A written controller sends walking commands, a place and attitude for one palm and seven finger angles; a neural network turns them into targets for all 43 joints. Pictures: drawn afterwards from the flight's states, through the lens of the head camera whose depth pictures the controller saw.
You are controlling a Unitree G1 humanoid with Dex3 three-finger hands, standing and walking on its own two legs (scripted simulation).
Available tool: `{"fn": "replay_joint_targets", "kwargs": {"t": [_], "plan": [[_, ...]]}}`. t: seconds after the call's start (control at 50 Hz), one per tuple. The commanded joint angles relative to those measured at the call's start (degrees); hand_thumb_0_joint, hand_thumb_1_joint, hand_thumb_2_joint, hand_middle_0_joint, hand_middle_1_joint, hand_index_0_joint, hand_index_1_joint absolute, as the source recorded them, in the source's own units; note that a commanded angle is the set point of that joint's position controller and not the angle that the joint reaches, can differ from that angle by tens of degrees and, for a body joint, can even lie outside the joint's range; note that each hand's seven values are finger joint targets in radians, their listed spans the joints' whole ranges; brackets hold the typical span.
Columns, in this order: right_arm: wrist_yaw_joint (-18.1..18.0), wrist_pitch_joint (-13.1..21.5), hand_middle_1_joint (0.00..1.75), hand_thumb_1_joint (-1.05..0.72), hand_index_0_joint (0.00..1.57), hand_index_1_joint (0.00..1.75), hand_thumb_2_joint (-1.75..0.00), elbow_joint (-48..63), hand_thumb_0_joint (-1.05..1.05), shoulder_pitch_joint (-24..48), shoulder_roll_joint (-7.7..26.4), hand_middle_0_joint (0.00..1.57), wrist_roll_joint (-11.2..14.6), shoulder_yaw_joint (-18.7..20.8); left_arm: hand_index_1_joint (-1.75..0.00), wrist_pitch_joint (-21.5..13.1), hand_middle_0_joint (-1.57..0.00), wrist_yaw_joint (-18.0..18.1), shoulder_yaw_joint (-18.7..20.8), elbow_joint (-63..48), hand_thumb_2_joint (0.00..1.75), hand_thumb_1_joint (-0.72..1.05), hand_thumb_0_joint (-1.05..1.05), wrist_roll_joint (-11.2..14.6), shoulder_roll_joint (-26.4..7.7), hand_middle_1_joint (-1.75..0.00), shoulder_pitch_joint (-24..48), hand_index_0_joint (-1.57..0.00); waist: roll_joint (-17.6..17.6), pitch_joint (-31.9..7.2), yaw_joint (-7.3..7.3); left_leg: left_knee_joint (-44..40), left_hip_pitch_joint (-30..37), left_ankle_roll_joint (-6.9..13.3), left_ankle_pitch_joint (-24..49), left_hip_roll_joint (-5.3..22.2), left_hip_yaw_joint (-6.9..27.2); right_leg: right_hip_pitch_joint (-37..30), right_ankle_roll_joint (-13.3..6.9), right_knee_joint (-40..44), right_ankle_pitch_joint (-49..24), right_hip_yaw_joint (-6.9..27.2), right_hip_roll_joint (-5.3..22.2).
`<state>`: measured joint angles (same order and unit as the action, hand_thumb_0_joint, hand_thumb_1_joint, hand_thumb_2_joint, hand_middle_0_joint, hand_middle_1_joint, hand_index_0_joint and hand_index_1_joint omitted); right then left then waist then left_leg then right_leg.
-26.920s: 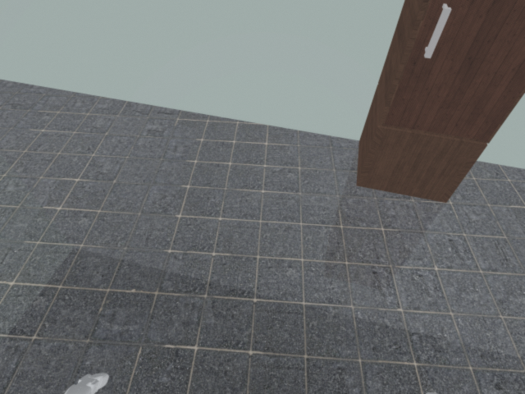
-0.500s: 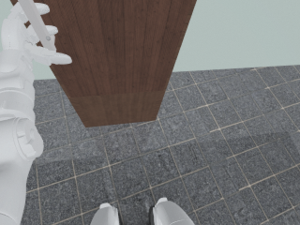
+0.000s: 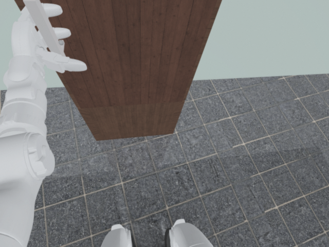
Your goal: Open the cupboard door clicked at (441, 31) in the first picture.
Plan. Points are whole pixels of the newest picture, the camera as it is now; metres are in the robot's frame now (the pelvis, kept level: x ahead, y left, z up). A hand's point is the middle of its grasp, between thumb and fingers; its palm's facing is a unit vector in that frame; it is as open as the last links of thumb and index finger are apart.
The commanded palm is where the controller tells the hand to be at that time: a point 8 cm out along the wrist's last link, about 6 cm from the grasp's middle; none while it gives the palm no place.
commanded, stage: slide the fingers in behind the handle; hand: left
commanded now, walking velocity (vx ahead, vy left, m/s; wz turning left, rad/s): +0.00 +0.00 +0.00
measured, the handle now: (49, 26) +0.60 +0.19 +0.11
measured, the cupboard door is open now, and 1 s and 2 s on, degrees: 0 0 33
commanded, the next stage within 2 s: close the thumb around the handle in 0.06 s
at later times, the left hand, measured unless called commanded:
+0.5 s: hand (58, 45) +0.54 +0.16 +0.12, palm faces +0.02 -1.00 +0.00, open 10.8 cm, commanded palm +0.52 +0.20 +0.11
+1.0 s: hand (58, 44) +0.54 +0.16 +0.12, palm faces +0.03 -1.00 -0.01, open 5.7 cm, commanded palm +0.52 +0.21 +0.11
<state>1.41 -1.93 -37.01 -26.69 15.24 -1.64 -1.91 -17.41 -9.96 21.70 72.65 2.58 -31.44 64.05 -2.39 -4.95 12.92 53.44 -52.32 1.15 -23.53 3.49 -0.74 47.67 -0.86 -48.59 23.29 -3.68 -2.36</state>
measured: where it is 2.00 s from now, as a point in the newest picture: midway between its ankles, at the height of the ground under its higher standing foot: outside the picture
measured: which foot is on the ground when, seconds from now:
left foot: down 0.00-1.00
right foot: down 0.00-1.00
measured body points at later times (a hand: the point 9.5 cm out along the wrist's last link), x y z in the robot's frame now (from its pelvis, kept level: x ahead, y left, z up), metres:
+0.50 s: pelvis +0.00 +0.00 +0.00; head +0.13 +0.02 +0.43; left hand +0.54 +0.22 +0.12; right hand -0.03 -0.26 -0.11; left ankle +0.01 +0.10 -0.69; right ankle -0.01 -0.12 -0.69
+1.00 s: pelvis +0.00 +0.00 +0.00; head +0.13 +0.02 +0.43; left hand +0.54 +0.22 +0.12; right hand -0.05 -0.26 -0.11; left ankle +0.01 +0.10 -0.69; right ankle -0.01 -0.12 -0.69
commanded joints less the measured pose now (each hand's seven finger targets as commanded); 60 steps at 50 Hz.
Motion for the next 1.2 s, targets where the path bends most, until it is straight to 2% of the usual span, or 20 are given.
{"fn": "replay_joint_targets", "kwargs": {"t": [0.0,0.14,0.18,0.24,0.36,0.4,0.48,0.5,0.56,0.64,0.68,0.74,0.78,0.92,0.94,0.98,1.0,1.04,1.08,1.18], "plan": [[-0.69,0.04,0.30,-0.90,0.20,0.30,-0.90,1.66,0.00,-12.57,10.94,0.20,-0.02,3.85,-1.20,-4.02,-0.30,-0.20,0.90,-13.07,0.30,-0.50,0.00,0.57,-12.42,-1.20,26.97,-0.30,-7.51,-29.97,0.85,-2.59,27.61,0.88,27.35,-1.87,3.77,-8.45,0.19,4.32,-24.76,1.36,-2.08],[-0.68,-0.19,0.30,-0.90,0.20,0.30,-0.90,2.02,0.00,-11.91,10.80,0.20,-0.03,3.86,-1.20,-4.21,-0.30,-0.15,0.54,-13.38,0.30,-0.50,0.00,0.83,-11.41,-1.20,25.93,-0.30,-6.59,-28.35,0.85,-3.03,27.43,0.90,27.43,-1.88,3.58,-8.74,0.26,4.50,-25.03,1.35,-2.08],[-0.70,-0.34,0.30,-0.90,0.20,0.30,-0.90,2.21,0.00,-11.77,10.72,0.20,0.10,3.89,-1.21,-4.60,-0.31,-0.22,0.39,-13.62,0.35,-0.39,0.00,0.69,-11.27,-1.21,25.00,-0.31,-7.81,-29.26,0.17,-2.94,28.84,0.68,29.23,-1.94,3.79,-8.49,0.05,4.23,-25.54,1.31,-2.02],[-0.57,-0.25,0.30,-0.90,0.20,0.30,-0.90,1.64,0.00,-11.54,10.67,0.20,-0.02,4.16,-1.23,-4.56,-0.32,-0.09,-1.30,-13.49,0.42,-0.22,0.00,0.94,-8.51,-1.23,26.41,-0.32,-6.87,-27.83,1.19,-2.87,29.56,0.64,27.96,-1.70,4.06,-6.51,0.18,4.65,-23.60,1.07,-2.09],[-0.72,-0.17,0.30,-0.90,0.20,0.30,-0.90,1.76,0.00,-11.35,10.80,0.20,-0.08,4.15,-1.27,-5.23,-0.34,0.25,-0.35,-14.80,0.56,0.12,0.00,1.11,-9.45,-1.27,26.95,-0.34,-7.25,-29.56,0.52,-2.93,29.85,0.60,28.29,-1.84,4.41,-7.29,-0.07,4.10,-23.72,1.10,-1.95],[-0.54,-0.13,0.30,-0.90,0.20,0.30,-0.90,1.26,0.00,-11.06,10.53,0.20,-0.11,4.09,-1.28,-5.29,-0.35,0.42,-2.56,-14.26,0.61,0.23,0.00,0.86,-6.95,-1.28,27.76,-0.35,-8.51,-28.68,1.33,-2.74,30.65,0.44,28.31,-1.67,4.50,-5.26,0.08,4.23,-22.95,1.01,-1.91],[-0.66,-0.03,0.30,-0.90,0.20,0.30,-0.90,1.19,0.00,-11.11,10.97,0.20,-0.17,4.21,-1.30,-5.51,-0.37,0.69,-1.22,-14.00,0.71,0.45,0.00,0.74,-8.92,-1.30,27.96,-0.37,-7.32,-29.26,1.08,-2.86,30.11,0.48,26.74,-1.66,4.82,-5.56,0.01,4.16,-21.71,1.09,-1.93],[-0.61,0.05,0.30,-0.90,0.20,0.30,-0.90,1.12,0.00,-10.92,10.79,0.20,-0.10,4.06,-1.31,-5.28,-0.37,0.59,-2.72,-13.04,0.73,0.51,0.00,0.78,-7.03,-1.31,28.15,-0.37,-7.47,-28.56,1.51,-2.95,29.90,0.46,26.06,-1.77,4.80,-4.96,0.01,4.27,-21.13,1.01,-1.95],[-0.90,0.12,0.30,-0.90,0.20,0.30,-0.90,0.92,0.00,-11.34,11.25,0.20,-0.19,4.04,-1.33,-5.32,-0.38,0.52,0.41,-12.61,0.80,0.68,0.00,1.00,-10.91,-1.33,28.21,-0.38,-6.32,-28.67,1.09,-2.90,28.24,0.79,25.03,-1.95,4.44,-6.83,-0.03,4.43,-21.49,1.31,-1.91],[-0.86,0.35,0.30,-0.90,0.20,0.30,-0.90,0.90,0.00,-11.11,10.94,0.20,-0.11,4.02,-1.35,-5.04,-0.40,0.15,-1.92,-12.79,0.90,0.90,0.00,0.80,-8.59,-1.35,29.26,-0.40,-7.22,-28.27,1.71,-3.03,28.46,0.70,23.77,-1.87,4.50,-5.51,0.11,4.70,-20.14,1.20,-1.87],[-0.85,0.40,0.30,-0.90,0.20,0.30,-0.90,1.07,0.00,-11.05,10.96,0.20,-0.12,3.93,-1.35,-5.40,-0.40,0.14,-1.58,-13.23,0.90,0.90,0.00,0.90,-9.07,-1.35,28.70,-0.40,-8.90,-29.80,1.02,-2.91,29.56,0.51,24.86,-1.92,4.58,-5.67,-0.09,4.39,-20.59,1.26,-1.84],[-0.88,0.39,0.30,-0.90,0.20,0.30,-0.90,0.68,0.00,-11.30,11.08,0.20,-0.13,3.97,-1.35,-4.89,-0.40,0.28,-2.52,-11.98,0.90,0.90,0.00,0.80,-8.19,-1.35,29.56,-0.40,-6.66,-27.31,2.07,-3.16,28.09,0.62,22.93,-1.73,4.86,-4.75,0.10,4.77,-18.97,1.04,-1.89],[-0.97,0.51,0.30,-0.90,0.20,0.30,-0.90,0.71,0.00,-11.47,11.14,0.20,-0.23,4.03,-1.35,-5.24,-0.40,0.39,-1.87,-13.05,0.90,0.90,0.00,0.84,-8.93,-1.35,29.58,-0.40,-8.10,-29.16,1.68,-2.97,29.08,0.65,24.21,-1.82,4.73,-5.11,0.05,4.62,-19.95,1.21,-1.83],[-0.83,0.51,0.30,-0.90,0.20,0.30,-0.90,0.20,0.00,-11.62,11.10,0.20,-0.25,4.02,-1.35,-4.77,-0.40,0.54,-3.59,-11.76,0.90,0.90,0.00,0.50,-7.17,-1.35,30.26,-0.40,-7.64,-27.54,2.51,-2.83,28.81,0.64,23.81,-1.70,4.99,-3.63,0.03,4.74,-19.20,1.11,-1.88],[-0.83,0.53,0.30,-0.90,0.20,0.30,-0.90,0.16,0.00,-11.72,11.11,0.20,-0.30,4.01,-1.35,-4.86,-0.40,0.57,-3.32,-12.36,0.90,0.90,0.00,0.64,-7.45,-1.35,30.69,-0.40,-7.86,-28.04,2.22,-2.90,28.74,0.58,23.62,-1.74,5.06,-3.97,-0.02,4.63,-19.03,1.09,-1.84],[-1.15,0.36,0.30,-0.90,0.20,0.30,-0.90,0.38,0.00,-12.18,11.70,0.20,-0.35,3.99,-1.35,-5.37,-0.40,0.65,2.42,-12.53,0.90,0.90,0.00,-0.08,-15.31,-1.35,28.71,-0.40,-8.12,-30.92,0.43,-2.65,28.99,0.67,26.12,-1.76,4.98,-6.47,-0.09,4.05,-21.22,1.40,-1.80],[-1.21,0.14,0.30,-0.90,0.20,0.30,-0.90,1.04,0.00,-11.81,11.57,0.20,-0.12,3.71,-1.35,-5.22,-0.40,0.27,2.80,-11.97,0.90,0.90,0.00,-0.11,-16.06,-1.35,26.41,-0.40,-7.90,-31.11,-0.32,-2.87,28.03,0.72,26.35,-2.00,4.49,-8.15,-0.11,3.98,-22.38,1.62,-1.79],[-1.18,0.06,0.30,-0.90,0.20,0.30,-0.90,2.15,0.00,-10.80,10.95,0.20,0.21,3.63,-1.35,-4.65,-0.40,-0.74,0.78,-11.75,0.90,0.90,0.00,0.51,-12.41,-1.35,22.42,-0.40,-6.37,-29.42,-0.62,-3.31,26.57,0.83,25.27,-2.24,3.72,-9.45,0.04,4.37,-22.96,1.48,-1.79],[-1.18,-0.07,0.30,-0.90,0.20,0.30,-0.90,3.02,0.00,-10.17,10.88,0.20,0.33,3.67,-1.35,-5.03,-0.40,-1.42,1.53,-13.62,0.90,0.90,0.00,1.09,-12.70,-1.35,19.41,-0.40,-7.40,-30.22,-1.98,-3.68,27.57,0.65,26.37,-2.20,3.51,-10.59,-0.09,4.14,-23.91,1.32,-1.80],[-1.13,-0.72,0.30,-0.90,0.20,0.30,-0.90,5.33,0.00,-8.85,10.55,0.20,0.95,4.18,-1.35,-4.68,-0.40,-2.24,2.46,-18.71,0.90,0.90,0.00,3.18,-11.36,-1.35,10.56,-0.40,-3.93,-31.20,-4.18,-4.79,26.89,0.88,28.43,-2.41,2.06,-16.37,0.09,4.50,-29.05,1.56,-1.93]]}}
